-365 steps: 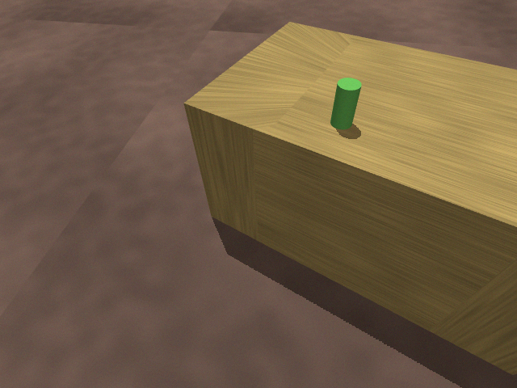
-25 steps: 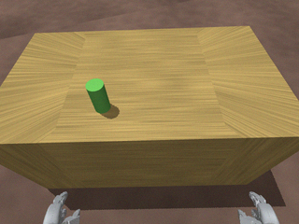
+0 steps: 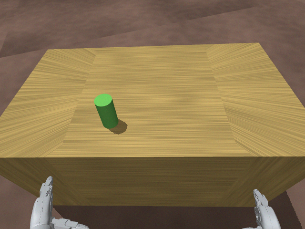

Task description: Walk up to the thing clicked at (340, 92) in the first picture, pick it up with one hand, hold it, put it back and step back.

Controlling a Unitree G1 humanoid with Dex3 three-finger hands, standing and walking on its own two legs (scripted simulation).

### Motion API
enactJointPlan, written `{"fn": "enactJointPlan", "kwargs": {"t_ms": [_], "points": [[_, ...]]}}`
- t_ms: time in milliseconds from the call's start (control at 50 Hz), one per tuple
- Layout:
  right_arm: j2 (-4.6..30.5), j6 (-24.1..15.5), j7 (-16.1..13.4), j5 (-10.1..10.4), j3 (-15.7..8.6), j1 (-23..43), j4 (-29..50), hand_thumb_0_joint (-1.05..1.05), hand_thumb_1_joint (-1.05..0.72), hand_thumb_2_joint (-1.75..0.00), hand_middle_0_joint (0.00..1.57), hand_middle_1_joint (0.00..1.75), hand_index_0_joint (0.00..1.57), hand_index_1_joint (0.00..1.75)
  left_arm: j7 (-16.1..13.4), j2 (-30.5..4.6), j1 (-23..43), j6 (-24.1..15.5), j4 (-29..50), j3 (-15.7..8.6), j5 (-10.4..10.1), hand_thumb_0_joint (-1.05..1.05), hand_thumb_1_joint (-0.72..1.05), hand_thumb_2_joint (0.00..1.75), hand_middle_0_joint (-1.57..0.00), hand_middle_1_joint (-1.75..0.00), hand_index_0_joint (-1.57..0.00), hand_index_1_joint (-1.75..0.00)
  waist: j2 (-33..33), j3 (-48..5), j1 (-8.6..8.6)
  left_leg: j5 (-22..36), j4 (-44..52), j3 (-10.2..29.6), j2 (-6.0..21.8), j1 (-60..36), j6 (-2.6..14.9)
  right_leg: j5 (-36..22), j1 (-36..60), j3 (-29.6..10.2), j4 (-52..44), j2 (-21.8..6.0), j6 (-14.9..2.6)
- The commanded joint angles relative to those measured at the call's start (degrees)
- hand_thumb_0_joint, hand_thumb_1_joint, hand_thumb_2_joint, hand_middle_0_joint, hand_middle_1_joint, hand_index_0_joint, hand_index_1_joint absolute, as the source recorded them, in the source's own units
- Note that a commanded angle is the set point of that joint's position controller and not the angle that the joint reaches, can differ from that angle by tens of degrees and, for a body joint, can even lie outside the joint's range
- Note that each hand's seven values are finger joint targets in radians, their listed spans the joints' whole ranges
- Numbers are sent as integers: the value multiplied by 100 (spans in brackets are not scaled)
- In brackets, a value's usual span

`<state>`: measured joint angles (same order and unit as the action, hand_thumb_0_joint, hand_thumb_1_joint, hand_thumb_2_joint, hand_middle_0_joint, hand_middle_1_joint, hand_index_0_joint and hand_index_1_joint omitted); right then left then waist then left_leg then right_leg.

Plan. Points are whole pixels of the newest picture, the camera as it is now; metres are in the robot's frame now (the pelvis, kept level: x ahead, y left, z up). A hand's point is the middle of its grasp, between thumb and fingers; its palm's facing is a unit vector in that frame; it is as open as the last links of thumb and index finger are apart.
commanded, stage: rise first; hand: left
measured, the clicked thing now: (107, 111) +0.53 +0.21 -0.06
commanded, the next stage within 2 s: go down in 0.84 s
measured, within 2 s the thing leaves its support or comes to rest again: neither
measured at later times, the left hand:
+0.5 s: hand (60, 204) +0.18 +0.26 -0.01, palm faces +0.28 -0.89 -0.36, open 17.6 cm
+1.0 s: hand (52, 206) +0.17 +0.26 +0.02, palm faces +0.30 -0.88 -0.36, open 17.6 cm
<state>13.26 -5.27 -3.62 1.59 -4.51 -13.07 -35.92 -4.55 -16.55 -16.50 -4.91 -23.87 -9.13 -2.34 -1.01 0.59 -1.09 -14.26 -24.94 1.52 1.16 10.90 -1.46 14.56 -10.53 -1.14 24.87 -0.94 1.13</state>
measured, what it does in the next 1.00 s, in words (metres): stands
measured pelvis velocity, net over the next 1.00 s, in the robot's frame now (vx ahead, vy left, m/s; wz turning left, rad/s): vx -0.01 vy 0.00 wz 0.01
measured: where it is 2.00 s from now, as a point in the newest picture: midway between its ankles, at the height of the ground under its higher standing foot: outside the picture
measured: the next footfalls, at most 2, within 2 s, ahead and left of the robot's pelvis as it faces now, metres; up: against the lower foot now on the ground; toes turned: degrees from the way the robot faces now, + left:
none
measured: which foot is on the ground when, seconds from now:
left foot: down 0.00-1.00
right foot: down 0.00-1.00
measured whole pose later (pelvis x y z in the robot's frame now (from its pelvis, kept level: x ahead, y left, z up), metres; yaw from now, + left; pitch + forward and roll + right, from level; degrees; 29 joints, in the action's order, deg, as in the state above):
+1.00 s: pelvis -0.01 +0.00 +0.00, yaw +1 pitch -3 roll +0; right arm 12.7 -5.9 -2.8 0.7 -5.6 -12.9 -37.9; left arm -2.2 -16.9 -23.5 -9.5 -4.5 -12.8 -2.9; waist -1.7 2.2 -2.1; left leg -13.2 -24.8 2.3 0.9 9.0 -1.6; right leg 14.1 -8.6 -0.3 25.3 -1.2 0.9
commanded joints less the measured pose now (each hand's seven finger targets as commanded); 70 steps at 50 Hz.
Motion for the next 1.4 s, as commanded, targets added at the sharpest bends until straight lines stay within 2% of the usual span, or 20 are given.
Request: {"fn": "enactJointPlan", "kwargs": {"t_ms": [0, 40, 320, 360, 440, 460, 480, 520, 540, 580, 660, 840, 920, 940, 960, 1000, 1020, 1140, 1240, 1380], "points": [[1108, -228, -98, -4, -565, 158, 825, 0, 51, -4, 5, 5, 5, 5, -54, -1061, 80, -278, 1158, -545, 1, 0, -56, 2, -5, -6, -5, -5, -58, -562, 26, 1516, 285, -382, -105, -342, 104, -1483, 238, 362, -277, 118, -123], [738, -220, -27, 2, -245, 232, 813, 0, 52, -4, 5, 5, 5, 5, -37, -1071, 213, -308, 1519, -566, 2, 0, -56, 2, -4, -5, -4, -5, -220, -474, -65, 1391, 313, -376, -107, -281, 104, -1344, 262, 372, -308, 99, -144], [991, -199, -35, -40, -579, 405, 916, 0, 52, -4, 5, 5, 5, 5, 48, -1076, -190, -404, 2148, -735, -17, 0, -58, 4, -5, -5, -4, -5, -68, -449, -42, 1591, 299, -361, -108, -416, 121, -1523, 381, 398, -325, 89, -119], [565, -167, 23, -21, -228, 308, 806, 0, 52, -4, 5, 5, 5, 5, 51, -1115, -257, -414, 2317, -810, -6, 0, -58, 4, -5, -5, -4, -6, -191, -510, -161, 1694, 291, -365, -124, -377, 122, -1621, 458, 411, -306, 73, -130], [728, -178, 10, -42, -344, 365, 918, 0, 52, -4, 5, 5, 5, 5, 82, -1109, -163, -477, 2474, -858, -24, 0, -57, 4, -4, -5, -4, -5, -85, -613, -83, 1711, 255, -373, -130, -483, 145, -1679, 455, 402, -310, 65, -104], [1078, -198, -37, -55, -622, 461, 1090, 0, 52, -4, 5, 5, 5, 5, 72, -1172, -265, -457, 2320, -910, -14, 0, -58, 5, -5, -5, -4, -6, 99, -562, -36, 1657, 255, -360, -120, -470, 153, -1645, 447, 400, -326, 67, -91], [609, -170, 15, -33, -268, 328, 761, 0, 52, -4, 5, 5, 5, 5, 98, -1042, -197, -480, 2546, -751, -21, 0, -58, 4, -4, -5, -4, -5, -123, -435, -114, 1614, 275, -374, -146, -432, 155, -1616, 382, 401, -324, 51, -109], [989, -196, -29, -46, -532, 497, 1157, 0, 52, -4, 5, 5, 5, 5, 82, -1177, -230, -511, 2586, -936, -24, 0, -58, 5, -4, -4, -3, -5, 20, -556, -58, 1560, 301, -360, -133, -508, 152, -1528, 394, 400, -345, 63, -109], [637, -184, -5, -42, -307, 275, 836, 0, 52, -5, 5, 5, 5, 5, 104, -1027, -256, -520, 2552, -778, -26, 0, -59, 5, -5, -4, -4, -5, -20, -391, -54, 1468, 305, -373, -150, -443, 162, -1451, 334, 409, -374, 57, -101], [752, -169, -13, -45, -413, 298, 687, 0, 52, -5, 5, 5, 5, 5, 94, -1195, -285, -520, 2547, -971, -38, 0, -59, 5, -5, -5, -4, -6, -90, -249, -82, 1287, 361, -368, -154, -375, 164, -1263, 242, 411, -412, 50, -115], [527, -201, 25, -47, -248, 297, 643, 0, 52, -5, 5, 5, 5, 5, 129, -1147, -401, -594, 2791, -936, -32, 0, -58, 5, -5, -5, -4, -6, -144, -340, -145, 1237, 342, -388, -173, -388, 182, -1232, 281, 400, -410, 17, -103], [846, -325, -8, -78, -463, 480, 829, 0, 52, -5, 5, 5, 5, 5, 126, -1156, -285, -752, 2995, -974, -12, 0, -60, 7, -5, -6, -4, -7, -31, -392, -91, 945, 399, -326, -140, -365, 176, -893, 286, 434, -412, 75, -123], [477, -318, 21, -52, -218, 367, 445, 0, 51, -6, 5, 5, 5, 5, 131, -1170, -277, -823, 3067, -1000, -29, 0, -61, 8, -5, -6, -4, -7, -207, -118, -147, 734, 442, -362, -185, -250, 185, -679, 142, 419, -472, 37, -128], [770, -351, -4, -74, -428, 500, 632, 0, 51, -5, 5, 5, 5, 5, 128, -1155, -249, -824, 3041, -983, -23, 0, -61, 0, -7, -6, -8, -5, -115, -199, -82, 645, 471, -347, -167, -268, 183, -615, 148, 418, -478, 53, -125], [503, -414, 82, -118, -168, 860, 777, 0, 50, -5, 5, 5, 5, 5, 281, -430, 22, -934, 3328, -672, -191, 0, -61, 3, -7, -7, -7, -8, -19, -288, -63, 485, 189, -301, -178, -6, 162, -416, -3, 404, -336, 64, -75], [856, -426, 52, -120, -462, 706, 687, 0, 49, -5, 5, 5, 5, 5, 319, -1035, 15, -934, 2898, -1326, -248, 0, -61, 4, -7, -8, -7, -9, 92, -352, -91, 358, 146, -295, -177, 66, 168, -273, -15, 401, -335, 64, -64], [615, -415, 84, -121, -238, 603, 700, 0, 50, -5, 5, 5, 5, 5, 370, -998, 176, -966, 2820, -1212, -212, 0, -61, 5, -7, -9, -6, -9, 127, -295, -48, 249, 130, -295, -174, 96, 186, -215, -46, 371, -342, 54, -53], [746, -410, 4, -91, -403, 614, 556, 0, 53, -4, 5, 5, 5, 5, 679, -1767, 1856, -1243, 2251, -1741, -385, 0, -57, 7, -5, -9, -6, -8, -50, -466, 210, 135, -97, -251, -210, 240, 180, -251, -417, 297, -107, -31, -47], [630, -540, -60, 8, -160, 660, 792, 0, 53, -5, 5, 5, 5, 5, 1454, -1739, 2558, -1366, 722, -1805, -899, 0, -57, 9, -3, -8, -4, -8, 117, -670, 370, 87, -359, -165, -208, 442, 227, -311, -613, 259, 98, -55, -34], [911, -578, -104, 41, -191, 445, 886, 0, 53, -5, 5, 5, 5, 5, 2552, -2895, 3857, -1550, -316, -2408, -1370, 0, -60, 9, -4, -8, -4, -8, -495, -1478, 262, 476, -626, -85, -153, 587, 171, -634, -717, 311, 573, 49, -142]]}}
